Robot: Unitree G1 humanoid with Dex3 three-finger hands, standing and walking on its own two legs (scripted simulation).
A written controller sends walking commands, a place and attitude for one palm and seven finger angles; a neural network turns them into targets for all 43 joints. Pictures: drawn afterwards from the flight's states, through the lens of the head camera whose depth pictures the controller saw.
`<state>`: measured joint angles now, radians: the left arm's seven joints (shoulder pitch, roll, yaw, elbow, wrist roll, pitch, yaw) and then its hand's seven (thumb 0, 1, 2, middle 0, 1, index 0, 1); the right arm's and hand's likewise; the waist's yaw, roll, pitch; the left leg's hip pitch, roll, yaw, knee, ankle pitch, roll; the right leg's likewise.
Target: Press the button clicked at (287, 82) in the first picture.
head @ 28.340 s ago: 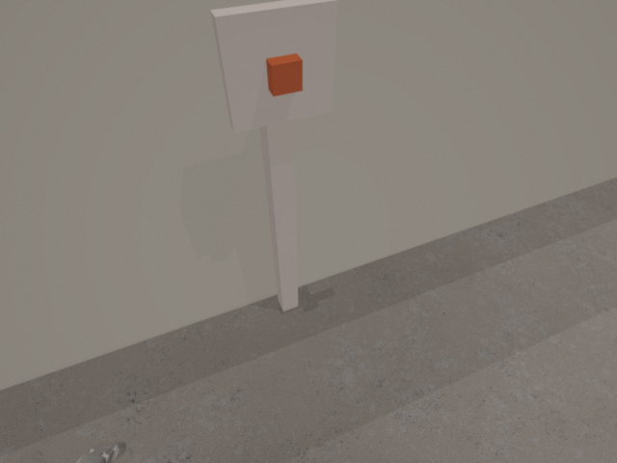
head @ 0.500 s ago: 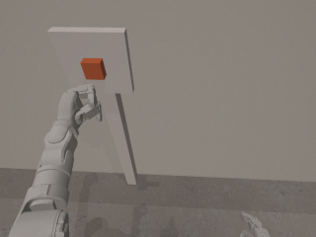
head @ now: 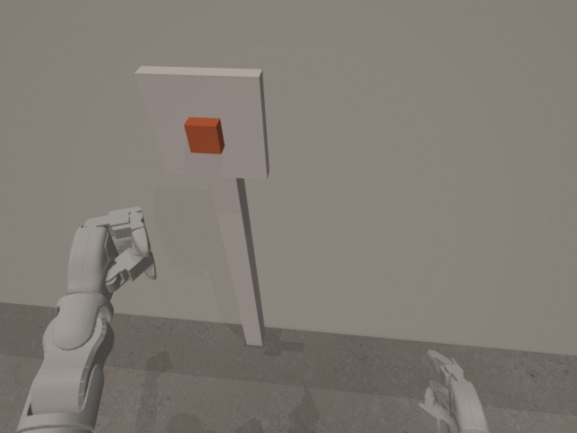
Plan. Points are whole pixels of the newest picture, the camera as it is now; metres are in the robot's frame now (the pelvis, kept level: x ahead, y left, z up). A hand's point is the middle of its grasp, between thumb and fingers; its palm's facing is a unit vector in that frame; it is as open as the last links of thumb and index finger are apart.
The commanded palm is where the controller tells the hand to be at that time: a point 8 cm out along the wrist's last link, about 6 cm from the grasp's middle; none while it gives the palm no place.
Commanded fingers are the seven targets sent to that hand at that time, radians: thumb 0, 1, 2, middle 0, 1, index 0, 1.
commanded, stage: draw the hand back to the body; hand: left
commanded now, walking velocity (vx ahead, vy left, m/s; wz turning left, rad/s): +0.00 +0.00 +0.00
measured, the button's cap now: (205, 134) +0.55 +0.20 +0.15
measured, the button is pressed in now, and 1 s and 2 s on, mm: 0 0 0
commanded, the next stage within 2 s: step back with the hand held close in 0.82 s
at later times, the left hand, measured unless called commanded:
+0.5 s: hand (87, 293) +0.22 +0.24 +0.16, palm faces +0.37 -0.87 -0.33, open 3.1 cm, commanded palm +0.16 +0.29 +0.17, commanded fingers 0.00 0.90 0.90 -1.30 -1.50 -1.30 -1.50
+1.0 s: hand (78, 291) +0.21 +0.25 +0.17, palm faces +0.41 -0.83 -0.38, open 3.1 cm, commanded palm +0.16 +0.29 +0.18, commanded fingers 0.00 0.90 0.90 -1.30 -1.50 -1.30 -1.50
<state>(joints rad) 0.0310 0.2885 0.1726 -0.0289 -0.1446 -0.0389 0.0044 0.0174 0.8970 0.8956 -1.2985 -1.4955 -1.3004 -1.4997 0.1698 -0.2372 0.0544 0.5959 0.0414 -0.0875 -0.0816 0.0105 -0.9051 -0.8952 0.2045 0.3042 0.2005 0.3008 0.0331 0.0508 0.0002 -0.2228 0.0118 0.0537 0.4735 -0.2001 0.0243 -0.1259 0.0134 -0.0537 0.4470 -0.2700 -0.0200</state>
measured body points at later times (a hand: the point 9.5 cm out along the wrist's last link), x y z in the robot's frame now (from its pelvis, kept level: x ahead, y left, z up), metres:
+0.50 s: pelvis +0.02 +0.01 +0.00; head +0.00 -0.01 +0.45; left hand +0.19 +0.29 +0.17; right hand +0.20 -0.21 -0.08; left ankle +0.04 +0.10 -0.74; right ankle -0.01 -0.10 -0.74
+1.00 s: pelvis +0.03 +0.01 +0.00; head +0.01 -0.01 +0.45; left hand +0.18 +0.29 +0.19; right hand +0.22 -0.21 -0.08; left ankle +0.04 +0.10 -0.74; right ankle -0.01 -0.10 -0.74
